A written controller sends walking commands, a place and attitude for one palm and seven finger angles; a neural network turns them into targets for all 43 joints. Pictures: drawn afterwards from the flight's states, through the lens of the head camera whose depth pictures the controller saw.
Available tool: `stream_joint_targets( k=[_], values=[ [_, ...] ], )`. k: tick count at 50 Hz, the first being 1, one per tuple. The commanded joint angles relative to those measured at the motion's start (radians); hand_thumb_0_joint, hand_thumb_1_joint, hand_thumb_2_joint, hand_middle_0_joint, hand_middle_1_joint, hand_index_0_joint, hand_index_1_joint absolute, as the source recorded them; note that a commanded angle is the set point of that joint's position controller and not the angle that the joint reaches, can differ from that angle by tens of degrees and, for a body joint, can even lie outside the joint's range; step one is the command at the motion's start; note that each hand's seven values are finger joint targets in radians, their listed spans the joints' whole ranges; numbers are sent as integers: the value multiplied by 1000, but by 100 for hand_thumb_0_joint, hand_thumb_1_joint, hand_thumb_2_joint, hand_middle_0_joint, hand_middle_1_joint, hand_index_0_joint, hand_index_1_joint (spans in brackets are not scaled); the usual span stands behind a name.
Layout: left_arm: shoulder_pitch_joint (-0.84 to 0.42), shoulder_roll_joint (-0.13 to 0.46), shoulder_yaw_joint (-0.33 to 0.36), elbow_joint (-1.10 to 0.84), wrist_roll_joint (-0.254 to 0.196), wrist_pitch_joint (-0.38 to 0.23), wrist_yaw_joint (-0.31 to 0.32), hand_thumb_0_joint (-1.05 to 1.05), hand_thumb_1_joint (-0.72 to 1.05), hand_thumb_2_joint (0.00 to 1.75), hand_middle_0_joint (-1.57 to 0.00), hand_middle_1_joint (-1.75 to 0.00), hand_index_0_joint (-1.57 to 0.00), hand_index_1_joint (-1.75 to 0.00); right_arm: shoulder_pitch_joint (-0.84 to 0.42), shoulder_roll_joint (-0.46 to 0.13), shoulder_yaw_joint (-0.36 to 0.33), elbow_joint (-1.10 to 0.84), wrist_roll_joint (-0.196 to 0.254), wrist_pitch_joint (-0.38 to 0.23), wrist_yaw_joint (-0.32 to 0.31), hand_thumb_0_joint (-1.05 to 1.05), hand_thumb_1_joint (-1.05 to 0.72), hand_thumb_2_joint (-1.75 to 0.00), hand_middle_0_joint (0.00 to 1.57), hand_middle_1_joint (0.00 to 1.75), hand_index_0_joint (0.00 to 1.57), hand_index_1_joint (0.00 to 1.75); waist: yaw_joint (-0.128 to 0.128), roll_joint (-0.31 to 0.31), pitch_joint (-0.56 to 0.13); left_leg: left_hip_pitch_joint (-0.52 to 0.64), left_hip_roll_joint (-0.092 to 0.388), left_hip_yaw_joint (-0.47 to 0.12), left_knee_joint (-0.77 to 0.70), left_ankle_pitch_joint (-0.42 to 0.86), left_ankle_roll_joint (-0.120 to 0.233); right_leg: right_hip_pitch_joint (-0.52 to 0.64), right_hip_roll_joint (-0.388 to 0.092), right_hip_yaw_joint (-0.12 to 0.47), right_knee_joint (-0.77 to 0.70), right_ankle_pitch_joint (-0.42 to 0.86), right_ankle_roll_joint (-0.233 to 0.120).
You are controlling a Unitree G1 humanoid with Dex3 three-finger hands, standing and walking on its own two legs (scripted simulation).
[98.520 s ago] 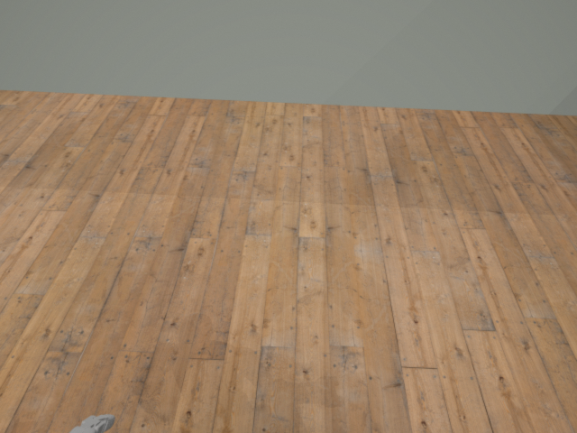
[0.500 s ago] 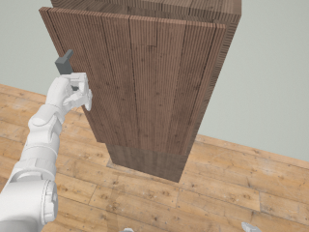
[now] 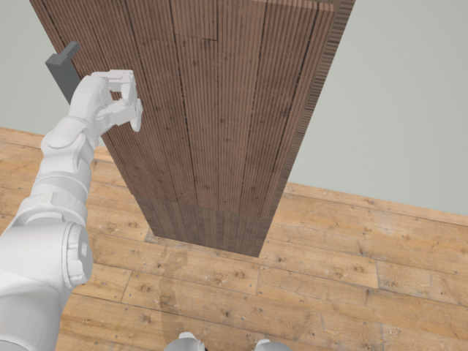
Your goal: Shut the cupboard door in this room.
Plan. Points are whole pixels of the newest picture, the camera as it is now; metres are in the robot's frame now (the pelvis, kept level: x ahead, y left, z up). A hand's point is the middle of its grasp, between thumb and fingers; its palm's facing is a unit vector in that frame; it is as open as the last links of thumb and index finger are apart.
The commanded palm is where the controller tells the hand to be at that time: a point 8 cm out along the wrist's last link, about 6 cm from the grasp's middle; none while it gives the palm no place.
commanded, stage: push the door shut along its arc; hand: left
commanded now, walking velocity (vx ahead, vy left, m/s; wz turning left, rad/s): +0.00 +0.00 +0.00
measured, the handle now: (84, 91) +0.54 +0.22 +0.12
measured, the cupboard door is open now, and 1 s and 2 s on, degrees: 1 0 0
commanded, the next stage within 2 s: pull the fist back off the door in 0.52 s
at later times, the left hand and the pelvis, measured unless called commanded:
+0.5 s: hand (136, 101) +0.50 +0.12 +0.13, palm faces -0.36 -0.93 -0.01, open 3.0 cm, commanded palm +0.54 +0.14 +0.13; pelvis -0.01 -0.01 -0.02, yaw +2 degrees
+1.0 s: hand (151, 100) +0.51 +0.10 +0.13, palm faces +0.08 -1.00 -0.06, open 3.1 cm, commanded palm +0.49 +0.13 +0.13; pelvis -0.04 +0.00 -0.02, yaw +2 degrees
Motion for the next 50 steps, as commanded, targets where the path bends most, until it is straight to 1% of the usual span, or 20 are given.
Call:
stream_joint_targets(
  k=[1,7,8,11,12,15,17,19,21,25,27,31,32,34,38,39,42,43,46,50],
  values=[
    [-539,254,46,-176,-19,-57,-4,0,90,90,-130,-150,-130,-150,103,-182,-68,-80,-6,-18,-11,0,-90,-90,20,30,20,30,-18,34,-409,459,25,-110,-41,292,-7,-103,-2,5,-110,313,0],
    [-627,226,3,-115,-12,-42,-27,0,90,90,-130,-150,-130,-150,123,-184,-66,-54,-12,-14,-18,0,-90,-90,20,30,20,30,-51,39,-409,442,25,-113,-14,290,-2,-150,5,1,-100,304,1],
    [-655,262,26,-116,-9,-43,-29,0,90,90,-130,-150,-130,-150,137,-193,-70,-48,-12,-16,-19,0,-90,-90,20,30,20,30,-55,44,-412,440,29,-118,-11,283,-4,-166,3,3,-97,291,1],
    [-710,221,-7,-134,-17,-38,-43,0,90,90,-130,-150,-130,-150,142,-190,-69,-36,-16,-23,-23,0,-90,-90,20,30,20,30,-65,75,-459,475,26,-123,7,314,-1,-188,6,-1,-87,300,2],
    [-697,209,-18,-99,-16,-27,-45,0,90,90,-130,-150,-130,-150,140,-188,-67,-28,-16,-22,-28,0,-90,-90,20,30,20,30,-72,46,-439,455,27,-119,11,292,1,-192,7,-2,-93,286,2],
    [-764,158,-61,-92,-27,-13,-52,0,90,90,-130,-150,-130,-150,137,-187,-62,-1,-19,-33,-36,0,-90,-90,20,30,20,30,-89,61,-428,459,25,-122,19,273,5,-231,10,-11,-93,256,3],
    [-796,170,-62,-95,-27,-3,-55,0,90,90,-130,-150,-130,-150,144,-192,-61,14,-21,-41,-41,0,-90,-90,20,30,20,30,-95,61,-434,444,26,-125,23,259,5,-238,8,-12,-90,245,3],
    [-837,124,-87,-109,-41,-2,-61,0,90,90,-130,-150,-130,-150,145,-195,-62,28,-19,-57,-48,0,-90,-90,20,30,20,30,-108,80,-443,460,26,-122,33,261,11,-276,9,-15,-82,235,4],
    [-863,147,-85,-114,-38,4,-62,0,90,90,-130,-150,-130,-150,145,-198,-62,37,-23,-65,-49,0,-90,-90,20,30,20,30,-107,100,-453,471,31,-136,33,245,4,-292,8,-20,-81,203,1],
    [-890,68,-138,-129,-47,10,-63,0,90,90,-130,-150,-130,-150,122,-193,-57,58,-26,-87,-52,0,-90,-90,20,30,20,30,-111,132,-475,510,29,-141,45,241,4,-336,12,-33,-71,177,-4],
    [-895,73,-136,-118,-48,18,-61,0,90,90,-130,-150,-130,-150,127,-197,-57,68,-27,-98,-57,0,-90,-90,20,30,20,30,-117,101,-463,494,32,-146,42,217,4,-343,11,-36,-72,163,-3],
    [-929,43,-157,-146,-55,19,-62,0,90,90,-130,-150,-130,-150,119,-200,-56,79,-24,-122,-63,0,-90,-90,20,30,20,30,-127,116,-470,499,33,-145,44,195,7,-372,9,-36,-68,146,-1],
    [-948,113,64,-69,-115,52,150,0,90,90,-130,-150,-130,-150,148,-156,-45,61,-12,-124,-46,0,-90,-90,20,30,20,30,-88,110,-423,376,57,-161,17,131,-14,-325,-4,-16,-86,115,4],
    [-943,24,32,-94,-68,55,344,0,90,90,-130,-150,-130,-150,173,-146,-54,49,-26,-132,-11,0,-90,-90,20,30,20,30,-103,76,-446,380,56,-182,-15,88,-20,-311,2,-24,-74,112,17],
    [-963,-60,-3,-112,60,-31,620,0,90,90,-130,-150,-130,-150,189,-136,-68,53,-76,-125,49,0,-90,-90,20,30,20,30,-126,92,-420,359,53,-195,-8,-8,-35,-381,2,-34,-51,57,22],
    [-977,-39,-15,-115,101,-64,642,0,90,90,-130,-150,-130,-150,201,-142,-68,53,-83,-123,58,0,-90,-90,20,30,20,30,-134,81,-422,354,47,-199,-5,-4,-30,-376,2,-34,-45,56,19],
    [-970,-36,-99,-88,190,-122,624,0,90,90,-130,-150,-130,-150,197,-149,-73,45,-87,-111,79,0,-90,-90,20,30,20,30,-139,147,-424,384,44,-198,-5,-51,-34,-401,-1,-23,-47,28,5],
    [-976,-63,-133,-76,191,-125,606,0,90,90,-130,-150,-130,-150,193,-151,-71,40,-82,-108,80,0,-90,-90,20,30,20,30,-148,151,-407,388,44,-200,-17,-78,-33,-404,-1,-20,-55,20,4],
    [-947,-61,-118,-41,136,-109,554,0,90,90,-130,-150,-130,-150,189,-157,-69,18,-69,-98,70,0,-90,-90,20,30,20,30,-130,115,-432,381,33,-191,-36,-84,-32,-342,5,-14,-76,26,1],
    [-867,-30,-58,-11,83,-97,533,0,90,90,-130,-150,-130,-150,187,-156,-64,8,-62,-93,58,0,-90,-90,20,30,20,30,-105,61,-405,347,31,-176,-59,-97,-30,-282,10,-15,-99,17,4]
  ],
)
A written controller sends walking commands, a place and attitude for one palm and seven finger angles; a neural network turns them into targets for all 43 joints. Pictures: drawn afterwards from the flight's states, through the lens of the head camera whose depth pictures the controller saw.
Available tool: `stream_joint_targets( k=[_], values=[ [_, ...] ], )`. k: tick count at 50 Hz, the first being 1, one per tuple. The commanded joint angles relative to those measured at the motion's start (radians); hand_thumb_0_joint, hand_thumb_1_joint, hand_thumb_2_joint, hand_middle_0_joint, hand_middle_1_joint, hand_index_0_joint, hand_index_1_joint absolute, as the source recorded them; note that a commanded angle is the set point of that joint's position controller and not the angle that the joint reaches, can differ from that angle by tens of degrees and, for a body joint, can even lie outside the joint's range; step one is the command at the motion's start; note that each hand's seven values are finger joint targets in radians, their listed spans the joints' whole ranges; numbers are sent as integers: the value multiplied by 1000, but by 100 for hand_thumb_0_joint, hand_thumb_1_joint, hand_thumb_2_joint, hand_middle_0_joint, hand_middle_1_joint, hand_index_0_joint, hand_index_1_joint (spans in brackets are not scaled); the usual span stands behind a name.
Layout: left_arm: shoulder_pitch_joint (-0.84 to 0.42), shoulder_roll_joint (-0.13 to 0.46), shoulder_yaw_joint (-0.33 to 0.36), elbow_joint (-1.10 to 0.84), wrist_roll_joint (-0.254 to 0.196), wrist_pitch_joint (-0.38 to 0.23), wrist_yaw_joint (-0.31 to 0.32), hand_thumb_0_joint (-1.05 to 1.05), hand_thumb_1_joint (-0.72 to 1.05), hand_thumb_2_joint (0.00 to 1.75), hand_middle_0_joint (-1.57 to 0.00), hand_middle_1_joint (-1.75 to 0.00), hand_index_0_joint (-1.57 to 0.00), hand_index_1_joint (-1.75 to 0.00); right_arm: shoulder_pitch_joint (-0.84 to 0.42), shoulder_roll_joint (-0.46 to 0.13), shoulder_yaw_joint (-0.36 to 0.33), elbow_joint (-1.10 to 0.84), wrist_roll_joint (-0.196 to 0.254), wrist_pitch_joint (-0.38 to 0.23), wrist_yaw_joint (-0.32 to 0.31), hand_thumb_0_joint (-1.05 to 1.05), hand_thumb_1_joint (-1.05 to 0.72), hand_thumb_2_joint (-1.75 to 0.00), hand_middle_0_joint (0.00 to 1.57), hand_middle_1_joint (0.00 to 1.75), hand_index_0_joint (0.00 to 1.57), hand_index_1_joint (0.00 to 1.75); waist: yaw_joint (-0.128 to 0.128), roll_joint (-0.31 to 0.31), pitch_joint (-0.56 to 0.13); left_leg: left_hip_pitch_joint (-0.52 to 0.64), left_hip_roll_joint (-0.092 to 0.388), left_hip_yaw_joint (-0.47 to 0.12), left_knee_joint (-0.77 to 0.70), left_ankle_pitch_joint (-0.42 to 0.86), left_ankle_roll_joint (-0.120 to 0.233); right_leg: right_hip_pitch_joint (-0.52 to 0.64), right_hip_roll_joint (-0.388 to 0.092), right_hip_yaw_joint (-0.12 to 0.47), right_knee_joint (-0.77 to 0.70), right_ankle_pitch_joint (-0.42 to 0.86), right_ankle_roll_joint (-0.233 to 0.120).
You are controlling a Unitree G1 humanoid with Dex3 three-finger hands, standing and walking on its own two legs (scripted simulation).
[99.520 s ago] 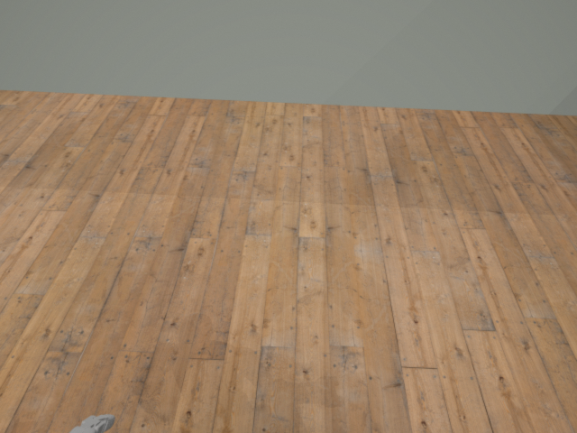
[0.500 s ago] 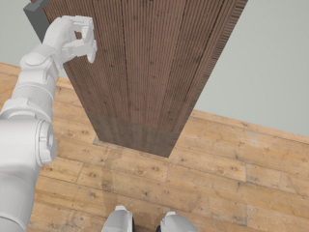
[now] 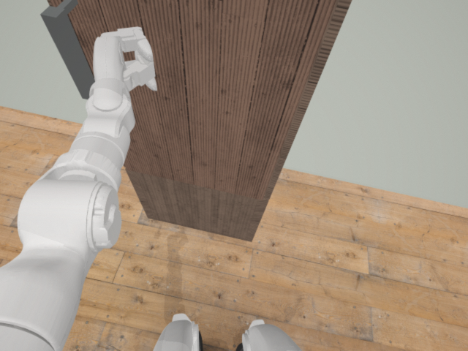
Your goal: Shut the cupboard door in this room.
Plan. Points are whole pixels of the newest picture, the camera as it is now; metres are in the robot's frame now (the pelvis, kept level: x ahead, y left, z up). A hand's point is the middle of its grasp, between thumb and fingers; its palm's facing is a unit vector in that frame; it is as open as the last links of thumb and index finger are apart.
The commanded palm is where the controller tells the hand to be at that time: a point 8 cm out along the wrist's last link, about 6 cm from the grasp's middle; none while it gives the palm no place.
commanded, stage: pull the fist back off the door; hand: left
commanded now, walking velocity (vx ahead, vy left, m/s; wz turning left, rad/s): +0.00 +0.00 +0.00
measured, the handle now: (81, 51) +0.59 +0.20 +0.14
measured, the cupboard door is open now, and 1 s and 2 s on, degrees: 0 0 0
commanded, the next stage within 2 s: draw the hand back to the body in 0.50 s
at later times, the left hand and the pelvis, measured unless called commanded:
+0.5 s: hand (167, 85) +0.52 +0.06 +0.13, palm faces +0.04 -1.00 -0.01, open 3.1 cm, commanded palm +0.48 +0.11 +0.15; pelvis +0.04 -0.01 +0.03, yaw -3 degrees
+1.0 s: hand (115, 120) +0.41 +0.12 +0.17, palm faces +0.04 -1.00 -0.03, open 3.1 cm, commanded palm +0.38 +0.17 +0.18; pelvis +0.06 -0.03 +0.04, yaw -1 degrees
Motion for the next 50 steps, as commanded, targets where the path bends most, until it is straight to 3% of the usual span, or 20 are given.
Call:
stream_joint_targets(
  k=[1,5,7,9,11,17,21,22,24,27,29,31,33,34,35,36,39,41,45,50],
  values=[
    [-559,106,48,-222,-46,-67,-34,0,90,90,-130,-150,-130,-150,155,-213,-73,-65,9,-12,-21,0,-90,-90,20,30,20,30,-55,28,-391,528,31,-105,-172,-109,-15,-76,4,58,-208,12,16],
    [-452,113,65,-285,-35,-111,-27,0,90,90,-130,-150,-130,-150,154,-203,-78,-81,8,-3,-18,0,-90,-90,20,30,20,30,-25,29,-381,537,33,-79,-176,-57,-12,-30,8,58,-215,37,16],
    [-398,58,22,-306,-32,-122,-30,0,90,90,-130,-150,-130,-150,149,-197,-82,-89,8,2,-12,0,-90,-90,20,30,20,30,-20,24,-363,548,33,-71,-182,-47,-13,-22,10,54,-222,43,16],
    [-354,91,51,-334,-33,-132,-27,0,90,90,-130,-150,-130,-150,158,-201,-88,-94,12,12,-16,0,-90,-90,20,30,20,30,-3,7,-381,554,30,-59,-183,-5,-9,25,11,58,-226,71,17],
    [-310,59,34,-383,-37,-128,-30,0,90,90,-130,-150,-130,-150,142,-194,-90,-106,17,21,-16,0,-90,-90,20,30,20,30,9,25,-391,583,30,-45,-185,37,-10,41,12,59,-232,108,18],
    [-130,90,91,-527,-50,-123,-11,0,90,90,-130,-150,-130,-150,106,-176,-95,-134,25,47,-26,0,-90,-90,20,30,20,30,67,-14,-405,607,21,0,-189,183,-5,184,16,65,-236,285,22],
    [8,49,68,-662,-55,-117,-12,0,90,90,-130,-150,-130,-150,69,-164,-96,-165,34,55,-25,0,-90,-90,20,30,20,30,92,-24,-411,634,14,22,-190,273,-1,249,12,74,-232,423,29],
    [15,27,36,-670,-53,-106,-16,0,90,90,-130,-150,-130,-150,58,-159,-95,-163,37,60,-27,0,-90,-90,20,30,20,30,83,-24,-381,634,15,26,-191,271,-1,254,12,76,-238,439,31],
    [27,54,59,-715,-60,-94,-19,0,90,90,-130,-150,-130,-150,54,-163,-99,-166,42,64,-34,0,-90,-90,20,30,20,30,89,-49,-401,649,11,31,-187,307,3,291,8,87,-240,499,38],
    [42,-15,2,-730,-75,-60,-38,0,90,90,-130,-150,-130,-150,22,-147,-94,-168,49,68,-40,0,-90,-90,20,30,20,30,76,-59,-351,647,8,37,-192,311,5,302,1,92,-253,558,47],
    [26,-2,5,-741,-78,-53,-47,0,90,90,-130,-150,-130,-150,18,-150,-92,-166,55,72,-45,0,-90,-90,20,30,20,30,74,-55,-348,664,6,35,-191,323,5,298,-3,97,-256,565,48],
    [45,-36,-16,-731,-88,-43,-60,0,90,90,-130,-150,-130,-150,-2,-141,-88,-169,60,70,-46,0,-90,-90,20,30,20,30,79,-54,-350,664,2,32,-191,311,4,301,-10,101,-261,576,52],
    [132,13,30,-758,-97,-34,-76,0,90,90,-130,-150,-130,-150,-21,-144,-85,-187,63,76,-47,0,-90,-90,20,30,20,30,111,-84,-372,649,-2,34,-203,314,6,366,-20,111,-261,636,59],
    [179,42,51,-806,-97,-37,-84,0,90,90,-130,-150,-130,-150,-30,-147,-86,-201,64,80,-49,0,-90,-90,20,30,20,30,136,-47,-417,670,-8,41,-202,350,6,411,-25,116,-252,682,58],
    [243,15,36,-841,-104,-28,-93,0,90,90,-130,-150,-130,-150,-50,-137,-82,-217,67,81,-48,0,-90,-90,20,30,20,30,149,-49,-420,674,-11,45,-206,367,6,436,-28,112,-248,722,58],
    [273,5,28,-882,-109,-19,-107,0,90,90,-130,-150,-130,-150,-66,-135,-78,-231,72,81,-47,0,-90,-90,20,30,20,30,154,-50,-415,676,-11,48,-211,371,7,447,-33,113,-251,754,65],
    [411,35,59,-946,-134,25,-139,0,90,90,-130,-150,-130,-150,-98,-140,-74,-255,81,92,-55,0,-90,-90,20,30,20,30,170,-156,-359,636,-16,56,-233,332,14,516,-49,124,-275,837,99],
    [480,49,74,-1050,-154,53,-164,0,90,90,-130,-150,-130,-150,-139,-135,-69,-278,90,99,-61,0,-90,-90,20,30,20,30,188,-157,-347,635,-19,65,-253,310,13,557,-64,135,-287,893,116],
    [565,33,36,-1249,-177,93,-201,0,90,90,-130,-150,-130,-150,-209,-121,-60,-302,100,99,-79,0,-90,-90,20,30,20,30,190,-56,-301,691,-15,66,-282,305,13,553,-63,129,-314,816,106],
    [661,1,-12,-1358,-208,156,-232,0,90,90,-130,-150,-130,-150,-264,-121,-52,-304,112,81,-104,0,-90,-90,20,30,20,30,178,-49,-209,745,-4,43,-315,260,15,480,-47,112,-369,613,88]
  ],
)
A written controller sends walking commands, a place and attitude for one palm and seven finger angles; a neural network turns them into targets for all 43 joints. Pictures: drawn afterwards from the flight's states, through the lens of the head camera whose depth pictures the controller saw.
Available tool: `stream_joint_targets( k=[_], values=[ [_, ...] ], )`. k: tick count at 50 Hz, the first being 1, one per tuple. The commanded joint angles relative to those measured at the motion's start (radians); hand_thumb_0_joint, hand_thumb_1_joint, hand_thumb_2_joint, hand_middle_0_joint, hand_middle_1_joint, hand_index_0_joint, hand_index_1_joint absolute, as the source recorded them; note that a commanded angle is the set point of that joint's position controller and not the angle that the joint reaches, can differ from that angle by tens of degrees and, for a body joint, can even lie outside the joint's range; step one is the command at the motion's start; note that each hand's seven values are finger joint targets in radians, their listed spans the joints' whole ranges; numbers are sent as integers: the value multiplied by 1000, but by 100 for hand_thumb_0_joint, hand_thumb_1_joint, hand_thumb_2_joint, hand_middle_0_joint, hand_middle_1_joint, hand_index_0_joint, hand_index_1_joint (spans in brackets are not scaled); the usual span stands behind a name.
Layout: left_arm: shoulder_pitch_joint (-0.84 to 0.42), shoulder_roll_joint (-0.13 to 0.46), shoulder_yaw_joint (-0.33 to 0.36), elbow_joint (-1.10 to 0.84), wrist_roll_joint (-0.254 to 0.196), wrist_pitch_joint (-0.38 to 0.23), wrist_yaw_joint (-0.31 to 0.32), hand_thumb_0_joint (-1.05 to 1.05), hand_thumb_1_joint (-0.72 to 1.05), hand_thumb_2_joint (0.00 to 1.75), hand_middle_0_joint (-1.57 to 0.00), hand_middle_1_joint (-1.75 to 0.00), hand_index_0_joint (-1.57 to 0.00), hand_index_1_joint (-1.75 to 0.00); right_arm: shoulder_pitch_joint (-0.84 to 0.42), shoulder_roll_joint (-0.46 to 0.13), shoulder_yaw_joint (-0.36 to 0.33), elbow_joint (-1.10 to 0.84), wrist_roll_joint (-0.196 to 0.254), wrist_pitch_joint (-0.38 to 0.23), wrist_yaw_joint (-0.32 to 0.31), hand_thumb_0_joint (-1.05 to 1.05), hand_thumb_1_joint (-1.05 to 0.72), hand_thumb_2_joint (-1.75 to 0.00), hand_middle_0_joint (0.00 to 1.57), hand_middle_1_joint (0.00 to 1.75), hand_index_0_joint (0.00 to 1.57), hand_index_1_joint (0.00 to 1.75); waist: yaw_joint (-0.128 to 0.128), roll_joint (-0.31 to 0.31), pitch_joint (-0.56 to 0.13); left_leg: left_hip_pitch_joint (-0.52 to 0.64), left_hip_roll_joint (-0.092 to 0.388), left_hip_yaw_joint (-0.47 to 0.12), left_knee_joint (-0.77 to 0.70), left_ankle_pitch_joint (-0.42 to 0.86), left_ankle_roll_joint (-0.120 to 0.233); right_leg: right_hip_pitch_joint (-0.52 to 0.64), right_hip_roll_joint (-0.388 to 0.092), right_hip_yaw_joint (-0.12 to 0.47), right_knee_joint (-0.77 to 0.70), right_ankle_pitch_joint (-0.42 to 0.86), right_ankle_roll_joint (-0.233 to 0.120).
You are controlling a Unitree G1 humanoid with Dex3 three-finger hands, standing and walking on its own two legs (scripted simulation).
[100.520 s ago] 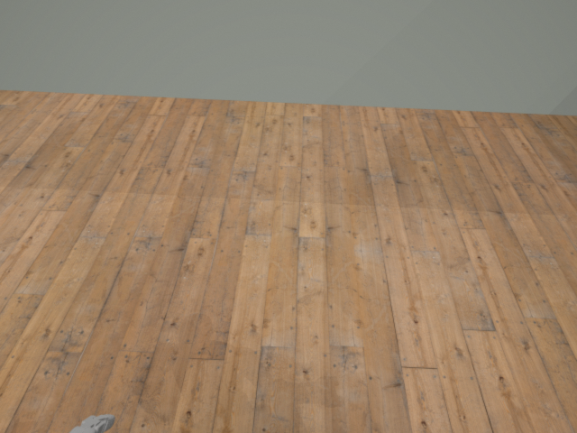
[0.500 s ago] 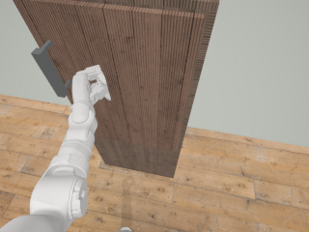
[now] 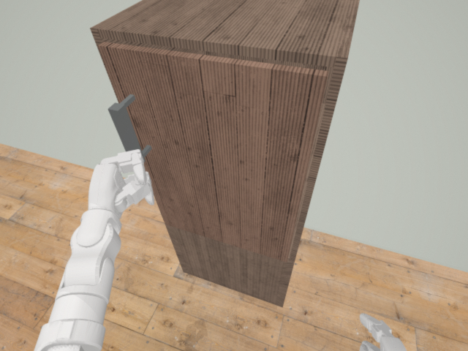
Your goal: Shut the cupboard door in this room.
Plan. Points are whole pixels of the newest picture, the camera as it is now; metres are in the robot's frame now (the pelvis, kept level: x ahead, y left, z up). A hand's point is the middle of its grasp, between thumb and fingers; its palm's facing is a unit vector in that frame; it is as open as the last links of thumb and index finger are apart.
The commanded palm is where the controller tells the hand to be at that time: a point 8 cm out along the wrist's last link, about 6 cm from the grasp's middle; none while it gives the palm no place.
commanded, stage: draw the hand back to the body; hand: left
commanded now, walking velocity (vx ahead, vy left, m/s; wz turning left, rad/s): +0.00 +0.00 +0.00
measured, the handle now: (134, 131) +0.53 +0.24 +0.10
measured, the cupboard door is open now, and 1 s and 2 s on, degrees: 0 0 0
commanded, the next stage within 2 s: step back with the hand held close in 1.20 s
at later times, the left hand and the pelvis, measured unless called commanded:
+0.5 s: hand (65, 234) +0.24 +0.24 +0.15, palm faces +0.26 -0.92 -0.29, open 3.8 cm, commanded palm +0.19 +0.29 +0.17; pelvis -0.02 +0.03 +0.02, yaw +0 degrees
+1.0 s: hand out of the picture +0.17 +0.30 +0.18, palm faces +0.47 -0.79 -0.40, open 7.2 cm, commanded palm +0.13 +0.34 +0.20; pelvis +0.00 +0.03 +0.02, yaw +1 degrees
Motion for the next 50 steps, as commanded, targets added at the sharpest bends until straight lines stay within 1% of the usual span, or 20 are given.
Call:
stream_joint_targets(
  k=[1,4,6,7,9,12,14,16,19,21,22,26,34,36,39,41,42,44,47,50],
  values=[
    [-312,131,-1,-354,-42,-10,-29,0,90,90,-130,-150,-130,-150,-124,-90,-24,-160,5,-61,-25,0,-90,-90,20,30,20,30,-13,-42,-222,252,-14,-10,-42,258,47,3,-55,39,-124,579,108],
    [-234,187,54,-376,-52,26,-30,0,90,90,-122,-141,-122,-141,-147,-98,-17,-157,5,-68,-40,0,-90,-90,20,30,20,30,-1,-86,-188,250,-11,-17,-63,236,48,11,-53,37,-147,516,103],
    [-215,186,59,-396,-59,47,-36,0,90,90,-116,-135,-116,-135,-170,-89,-7,-162,6,-74,-44,0,-90,-90,20,30,20,30,6,-75,-168,244,-13,-20,-83,202,44,9,-55,33,-162,450,91],
    [-209,241,9,-479,46,8,39,0,90,90,-113,-132,-113,-132,-194,-58,-3,-152,-8,-62,-51,0,-90,-90,20,30,20,30,12,-36,-75,254,-7,-30,-134,166,34,-22,-86,79,-232,407,87],
    [-97,218,7,-462,66,5,97,0,90,90,-108,-126,-108,-126,-194,-64,0,-144,-16,-44,-57,0,-90,-90,20,30,20,30,16,-75,-62,269,1,-32,-168,147,37,22,-82,66,-261,349,83],
    [-40,219,11,-523,89,-9,134,0,90,90,-100,-117,-100,-117,-214,-54,9,-144,-21,-37,-59,0,-90,-90,20,30,20,30,16,-18,-61,335,8,-32,-217,147,35,50,-68,50,-295,280,62],
    [15,236,27,-525,94,-10,147,0,90,90,-94,-111,-94,-111,-220,-58,10,-139,-26,-34,-62,0,-90,-90,20,30,20,30,21,-36,-37,348,15,-36,-248,135,36,68,-62,44,-324,242,57],
    [38,239,36,-589,101,-24,156,0,90,90,-89,-105,-89,-105,-228,-53,14,-140,-29,-37,-62,0,-90,-90,20,30,20,30,24,10,-52,381,16,-40,-274,154,32,101,-61,36,-332,251,48],
    [152,269,80,-630,104,-29,166,0,90,90,-81,-96,-81,-96,-229,-59,10,-133,-37,-44,-61,0,-90,-90,20,30,20,30,39,-2,-65,404,23,-42,-297,198,31,146,-57,27,-344,287,44],
    [181,247,67,-684,108,-36,165,0,90,90,-75,-90,-75,-90,-236,-52,11,-134,-38,-49,-58,0,-90,-90,20,30,20,30,35,33,-43,421,27,-46,-316,195,25,138,-56,23,-352,276,43],
    [205,259,84,-690,109,-37,167,0,90,90,-72,-87,-72,-87,-239,-55,12,-134,-39,-52,-57,0,-90,-90,20,30,20,30,40,7,-24,418,27,-47,-321,192,27,130,-52,19,-361,273,44],
    [296,258,105,-741,110,-46,170,0,90,90,-61,-75,-61,-75,-236,-55,4,-127,-43,-64,-56,0,-90,-90,20,30,20,30,42,8,1,420,34,-62,-343,181,21,143,-52,13,-367,253,41],
    [521,324,233,-831,108,-56,177,0,90,90,-39,-51,-39,-51,-226,-64,-16,-119,-48,-85,-48,0,-90,-90,20,30,20,30,61,4,10,405,38,-55,-329,248,19,166,-54,11,-372,309,43],
    [547,316,238,-873,108,-61,178,0,90,90,-34,-45,-34,-45,-221,-57,-16,-122,-45,-85,-46,0,-90,-90,20,30,20,30,58,40,15,401,37,-55,-329,247,15,168,-57,10,-366,301,41],
    [623,357,305,-886,103,-59,184,0,90,90,-25,-36,-25,-36,-217,-63,-23,-121,-46,-94,-48,0,-90,-90,20,30,20,30,68,14,22,392,37,-50,-316,263,20,164,-55,14,-376,321,43],
    [653,354,315,-916,103,-62,187,0,90,90,-20,-30,-20,-30,-210,-59,-23,-124,-44,-95,-47,0,-90,-90,20,30,20,30,66,35,19,391,37,-51,-315,275,15,171,-58,11,-364,325,42],
    [635,321,280,-908,106,-60,186,0,90,90,-20,-30,-20,-30,-210,-57,-22,-119,-45,-97,-47,0,-90,-90,20,30,20,30,58,40,32,393,37,-52,-317,263,15,154,-58,10,-365,311,43],
    [599,310,260,-886,112,-53,189,0,90,90,-20,-30,-20,-30,-208,-68,-25,-111,-48,-105,-50,0,-90,-90,20,30,20,30,49,13,69,391,36,-53,-313,255,21,127,-57,13,-378,308,45],
    [577,303,248,-869,114,-45,195,0,90,90,-20,-30,-20,-30,-203,-67,-26,-111,-49,-101,-56,0,-90,-90,20,30,20,30,49,-13,53,400,32,-53,-315,249,25,132,-60,12,-370,299,47],
    [573,319,259,-898,116,-48,198,0,90,90,-20,-30,-20,-30,-206,-64,-25,-109,-51,-104,-56,0,-90,-90,20,30,20,30,58,21,13,409,30,-55,-314,271,22,163,-65,14,-361,316,43]
  ],
)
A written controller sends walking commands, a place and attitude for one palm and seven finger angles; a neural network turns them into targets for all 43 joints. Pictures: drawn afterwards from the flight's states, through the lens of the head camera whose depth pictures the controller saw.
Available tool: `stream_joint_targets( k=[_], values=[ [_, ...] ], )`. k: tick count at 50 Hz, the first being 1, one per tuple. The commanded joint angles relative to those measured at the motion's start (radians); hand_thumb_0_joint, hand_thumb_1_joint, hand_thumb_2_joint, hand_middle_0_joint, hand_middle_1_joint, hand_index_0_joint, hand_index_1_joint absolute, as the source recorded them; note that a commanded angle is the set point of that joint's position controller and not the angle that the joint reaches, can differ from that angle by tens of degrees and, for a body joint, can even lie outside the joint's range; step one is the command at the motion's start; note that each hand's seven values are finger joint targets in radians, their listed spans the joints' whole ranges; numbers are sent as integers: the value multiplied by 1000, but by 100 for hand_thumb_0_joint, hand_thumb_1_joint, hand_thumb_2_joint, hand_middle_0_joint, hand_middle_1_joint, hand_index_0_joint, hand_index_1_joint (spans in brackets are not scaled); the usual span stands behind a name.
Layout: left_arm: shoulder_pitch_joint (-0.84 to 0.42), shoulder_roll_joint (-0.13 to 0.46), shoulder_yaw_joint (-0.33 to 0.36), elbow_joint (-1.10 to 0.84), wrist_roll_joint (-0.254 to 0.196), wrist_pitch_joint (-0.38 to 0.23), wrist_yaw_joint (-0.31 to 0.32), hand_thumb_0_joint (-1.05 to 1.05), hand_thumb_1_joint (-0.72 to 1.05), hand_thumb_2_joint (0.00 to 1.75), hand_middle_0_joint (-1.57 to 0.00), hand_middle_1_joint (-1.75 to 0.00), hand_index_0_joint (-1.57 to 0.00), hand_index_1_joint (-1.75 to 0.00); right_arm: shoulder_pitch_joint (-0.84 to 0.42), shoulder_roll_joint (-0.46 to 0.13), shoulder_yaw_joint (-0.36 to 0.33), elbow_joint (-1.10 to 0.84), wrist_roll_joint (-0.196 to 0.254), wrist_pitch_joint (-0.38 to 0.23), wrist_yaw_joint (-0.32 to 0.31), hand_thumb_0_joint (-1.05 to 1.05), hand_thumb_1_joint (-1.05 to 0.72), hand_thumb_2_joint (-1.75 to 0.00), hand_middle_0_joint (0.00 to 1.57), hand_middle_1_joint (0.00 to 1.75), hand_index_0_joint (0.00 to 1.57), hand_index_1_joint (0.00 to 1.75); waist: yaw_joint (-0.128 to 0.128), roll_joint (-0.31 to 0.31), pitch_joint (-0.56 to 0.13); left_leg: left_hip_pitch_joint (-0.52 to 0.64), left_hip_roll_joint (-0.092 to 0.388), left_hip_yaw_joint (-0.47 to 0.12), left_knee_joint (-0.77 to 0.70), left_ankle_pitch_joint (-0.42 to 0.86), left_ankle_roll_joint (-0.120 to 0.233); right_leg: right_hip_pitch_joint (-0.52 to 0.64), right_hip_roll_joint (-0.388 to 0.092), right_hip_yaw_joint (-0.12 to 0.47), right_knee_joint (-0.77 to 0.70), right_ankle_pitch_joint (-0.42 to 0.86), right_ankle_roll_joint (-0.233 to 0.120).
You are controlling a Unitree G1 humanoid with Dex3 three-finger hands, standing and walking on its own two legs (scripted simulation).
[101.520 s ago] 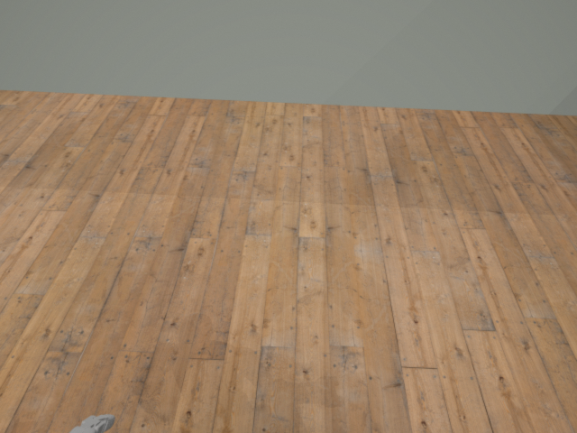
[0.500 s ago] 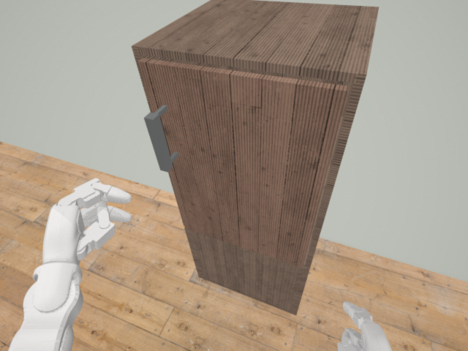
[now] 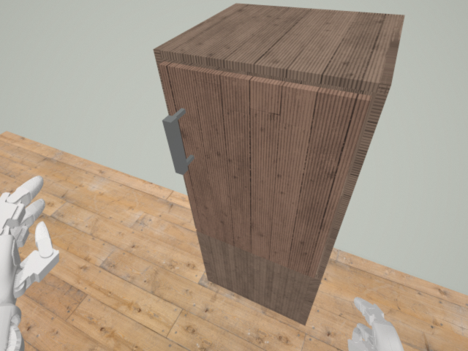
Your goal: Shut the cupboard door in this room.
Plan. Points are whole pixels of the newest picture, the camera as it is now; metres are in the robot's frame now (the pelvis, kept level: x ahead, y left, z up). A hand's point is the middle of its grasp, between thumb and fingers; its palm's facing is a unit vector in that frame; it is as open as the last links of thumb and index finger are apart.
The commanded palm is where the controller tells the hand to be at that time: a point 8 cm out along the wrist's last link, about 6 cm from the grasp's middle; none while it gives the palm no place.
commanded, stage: draw the hand back to the body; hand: left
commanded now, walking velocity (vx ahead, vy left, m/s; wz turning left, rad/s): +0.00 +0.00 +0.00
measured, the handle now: (181, 141) +0.54 +0.20 +0.08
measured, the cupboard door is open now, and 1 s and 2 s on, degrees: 0 0 0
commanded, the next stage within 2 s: step back with the hand held close in 0.20 s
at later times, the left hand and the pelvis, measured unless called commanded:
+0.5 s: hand (67, 247) +0.20 +0.26 +0.15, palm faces +0.40 -0.79 -0.47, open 7.5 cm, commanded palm +0.14 +0.29 +0.17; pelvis +0.00 -0.01 +0.00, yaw -1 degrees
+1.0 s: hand (13, 288) +0.14 +0.29 +0.15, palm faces +0.41 -0.78 -0.48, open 7.5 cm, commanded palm +0.08 +0.32 +0.17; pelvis -0.07 +0.03 -0.01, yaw -1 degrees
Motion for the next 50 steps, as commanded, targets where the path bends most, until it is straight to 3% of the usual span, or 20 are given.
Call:
stream_joint_targets(
  k=[1,4,7,9,10,15,16,17,18,21,24,29,31,39,43,44,45,48,49,50],
  values=[
    [-132,205,98,-233,-1,-64,15,0,90,90,-20,-30,-20,-30,-134,-92,-31,-165,-6,-53,-8,0,-90,-90,20,30,20,30,-19,-16,-80,134,69,-52,-60,162,-20,-134,-24,7,-68,186,3],
    [-116,234,130,-231,-4,-59,17,0,90,90,-20,-30,-20,-30,-140,-91,-28,-162,-9,-55,-9,0,-90,-90,20,30,20,30,-11,-15,-66,119,66,-50,-53,179,-20,-125,-23,11,-77,211,1],
    [-101,205,111,-225,-8,-56,12,0,90,90,-20,-30,-20,-30,-144,-80,-24,-165,-6,-46,-7,0,-90,-90,20,30,20,30,-15,10,-42,113,67,-43,-57,174,-25,-128,-25,12,-76,206,1],
    [-97,224,132,-223,-7,-56,10,0,90,90,-20,-30,-20,-30,-144,-86,-27,-165,-7,-48,-6,0,-90,-90,20,30,20,30,-11,-5,-41,113,70,-44,-56,183,-23,-131,-21,11,-83,213,2],
    [-83,210,123,-223,-10,-56,11,0,90,90,-20,-30,-20,-30,-138,-82,-27,-168,-7,-45,-6,0,-90,-90,20,30,20,30,-12,-2,-64,114,67,-39,-55,195,-23,-110,-27,12,-70,229,3],
    [-64,195,110,-198,-16,-50,4,0,90,90,-20,-30,-20,-30,-141,-81,-29,-171,-6,-37,-6,0,-90,-90,20,30,20,30,-15,-32,-43,107,66,-28,-53,184,-17,-124,-30,18,-79,234,9],
    [-79,206,116,-212,-12,-54,5,0,90,90,-20,-30,-20,-30,-143,-85,-30,-171,-5,-37,-6,0,-90,-90,20,30,20,30,-13,-34,-53,110,66,-30,-52,180,-18,-125,-28,17,-81,225,9],
    [-185,345,239,-280,2,-92,16,0,90,90,-20,-30,-20,-30,-131,-109,-42,-201,6,-20,-4,0,-90,-90,20,30,20,30,-38,-28,-30,58,84,-61,13,113,13,-206,-87,120,-123,273,25],
    [-88,264,179,-189,-1,-99,10,0,90,90,-20,-30,-20,-30,-130,-97,-41,-174,-4,-7,-9,0,-90,-90,20,30,20,30,-47,-75,-38,54,81,-67,42,117,14,-214,-114,124,-118,309,21],
    [-31,227,134,-180,8,-107,7,0,90,90,-20,-30,-20,-30,-121,-105,-54,-188,-1,23,-8,0,-90,-90,20,30,20,30,-52,-61,-94,55,90,-52,61,191,9,-208,-127,109,-66,407,37],
    [-21,261,157,-211,7,-108,18,0,90,90,-20,-30,-20,-30,-127,-112,-63,-204,2,41,-17,0,-90,-90,20,30,20,30,-51,-54,-140,85,104,-45,61,285,8,-217,-115,95,-34,463,57],
    [7,314,205,-264,2,-107,32,0,90,90,-20,-30,-20,-30,-124,-118,-67,-236,5,68,-29,0,-90,-90,20,30,20,30,-50,-39,-177,61,128,-64,38,380,7,-192,-87,77,27,444,48],
    [33,291,190,-265,-1,-106,35,0,90,90,-20,-30,-20,-30,-112,-113,-66,-246,8,78,-28,0,-90,-90,20,30,20,30,-55,-41,-175,25,137,-73,31,367,6,-177,-84,80,43,414,43],
    [68,303,212,-267,-3,-129,46,0,90,90,-20,-30,-20,-30,-96,-127,-71,-250,4,60,-28,0,-90,-90,20,30,20,30,-60,-10,-127,-126,155,-113,-45,74,10,-185,-63,95,37,177,29],
    [25,271,193,-278,18,-150,50,0,90,90,-20,-30,-20,-30,-88,-134,-66,-253,2,35,-30,0,-90,-90,20,30,20,30,-66,32,-62,-349,193,-188,-161,-300,39,-96,-28,79,105,23,30],
    [12,293,217,-280,25,-156,52,0,90,90,-20,-30,-20,-30,-97,-143,-71,-251,-1,28,-33,0,-90,-90,20,30,20,30,-62,53,-53,-394,203,-208,-188,-380,48,-78,-14,80,124,1,32],
    [1,262,195,-288,31,-162,52,0,90,90,-20,-30,-20,-30,-83,-135,-65,-249,-2,22,-34,0,-90,-90,20,30,20,30,-66,61,-50,-456,215,-235,-216,-442,54,-34,-8,67,164,-7,32],
    [-15,262,208,-291,43,-173,51,0,90,90,-20,-30,-20,-30,-69,-136,-72,-244,-7,5,-32,0,-90,-90,20,30,20,30,-63,62,-52,-545,224,-246,-225,-513,61,14,6,67,220,-10,26],
    [-12,287,229,-305,43,-177,51,0,90,90,-20,-30,-20,-30,-72,-142,-77,-243,-8,0,-31,0,-90,-90,20,30,20,30,-60,57,-68,-528,219,-240,-207,-506,60,4,7,77,211,-16,23],
    [-3,262,210,-317,41,-179,51,0,90,90,-20,-30,-20,-30,-59,-128,-72,-240,-8,-3,-27,0,-90,-90,20,30,20,30,-65,38,-80,-519,208,-237,-185,-489,55,-6,-8,87,205,-21,15]
  ],
)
